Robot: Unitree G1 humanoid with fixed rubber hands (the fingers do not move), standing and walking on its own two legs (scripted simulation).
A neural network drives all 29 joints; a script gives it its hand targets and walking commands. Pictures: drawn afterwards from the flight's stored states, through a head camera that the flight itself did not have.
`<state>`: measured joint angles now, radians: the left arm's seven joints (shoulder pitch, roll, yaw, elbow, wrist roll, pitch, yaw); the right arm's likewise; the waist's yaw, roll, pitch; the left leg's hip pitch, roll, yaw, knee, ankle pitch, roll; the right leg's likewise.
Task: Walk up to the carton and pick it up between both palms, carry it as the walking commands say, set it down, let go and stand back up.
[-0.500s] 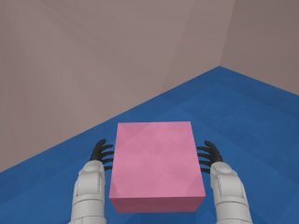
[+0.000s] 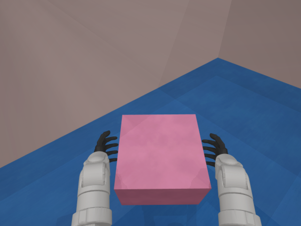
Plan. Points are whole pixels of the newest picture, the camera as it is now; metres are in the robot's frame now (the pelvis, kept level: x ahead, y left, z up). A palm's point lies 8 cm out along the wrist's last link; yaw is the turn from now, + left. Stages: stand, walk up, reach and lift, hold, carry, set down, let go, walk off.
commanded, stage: reach and lift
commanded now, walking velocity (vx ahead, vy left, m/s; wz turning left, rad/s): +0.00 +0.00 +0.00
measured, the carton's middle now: (159, 158) +0.36 -0.01 -0.03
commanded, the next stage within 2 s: hold in 0.36 s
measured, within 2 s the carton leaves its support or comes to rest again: neither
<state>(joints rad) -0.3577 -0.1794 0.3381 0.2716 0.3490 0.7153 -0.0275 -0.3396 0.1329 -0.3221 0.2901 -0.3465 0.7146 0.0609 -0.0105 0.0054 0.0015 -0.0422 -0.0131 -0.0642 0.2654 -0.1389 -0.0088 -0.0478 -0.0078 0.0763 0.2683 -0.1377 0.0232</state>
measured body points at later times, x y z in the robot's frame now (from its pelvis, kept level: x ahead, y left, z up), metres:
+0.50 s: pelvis +0.01 -0.01 +0.00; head -0.04 -0.01 +0.45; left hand +0.31 +0.16 +0.05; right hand +0.30 -0.17 +0.04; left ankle +0.01 +0.13 -0.75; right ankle +0.01 -0.14 -0.75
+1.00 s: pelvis +0.00 -0.02 -0.02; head -0.04 -0.02 +0.43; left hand +0.31 +0.14 +0.05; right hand +0.31 -0.18 +0.05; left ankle +0.01 +0.12 -0.75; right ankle +0.01 -0.14 -0.75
